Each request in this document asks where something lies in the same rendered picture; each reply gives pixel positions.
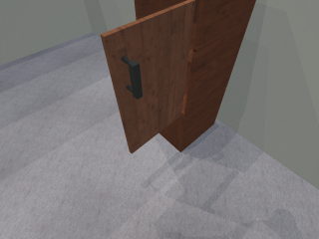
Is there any handle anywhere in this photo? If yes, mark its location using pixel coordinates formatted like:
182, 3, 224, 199
121, 56, 143, 100

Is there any cupboard door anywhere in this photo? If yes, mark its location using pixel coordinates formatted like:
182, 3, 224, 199
101, 0, 195, 153

